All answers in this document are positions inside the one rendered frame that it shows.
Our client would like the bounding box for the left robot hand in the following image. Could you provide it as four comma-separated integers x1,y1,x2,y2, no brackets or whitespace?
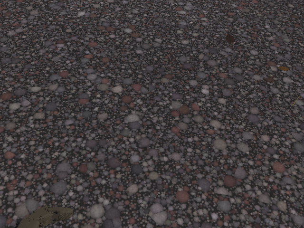
15,205,73,228

